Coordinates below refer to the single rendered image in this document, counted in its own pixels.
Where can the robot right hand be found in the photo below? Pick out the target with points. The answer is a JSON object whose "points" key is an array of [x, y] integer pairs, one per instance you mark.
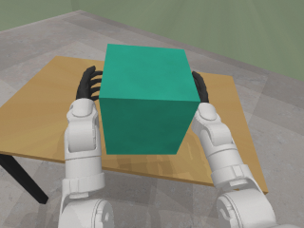
{"points": [[201, 87]]}

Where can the robot left hand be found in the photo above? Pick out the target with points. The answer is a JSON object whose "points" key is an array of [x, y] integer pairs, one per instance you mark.
{"points": [[85, 89]]}

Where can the robot left forearm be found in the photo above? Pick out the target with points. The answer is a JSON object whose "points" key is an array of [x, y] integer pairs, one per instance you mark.
{"points": [[83, 151]]}

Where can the robot left upper arm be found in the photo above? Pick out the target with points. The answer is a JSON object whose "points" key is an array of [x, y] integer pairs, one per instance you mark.
{"points": [[89, 213]]}

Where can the robot right upper arm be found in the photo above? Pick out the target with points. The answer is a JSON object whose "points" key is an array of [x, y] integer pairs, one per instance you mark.
{"points": [[246, 208]]}

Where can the table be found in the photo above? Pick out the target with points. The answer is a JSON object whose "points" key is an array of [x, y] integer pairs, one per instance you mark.
{"points": [[33, 123]]}

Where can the carton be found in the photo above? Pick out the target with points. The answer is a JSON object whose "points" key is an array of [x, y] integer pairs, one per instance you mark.
{"points": [[148, 98]]}

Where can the robot right forearm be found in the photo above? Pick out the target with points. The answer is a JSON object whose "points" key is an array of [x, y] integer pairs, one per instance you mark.
{"points": [[228, 170]]}

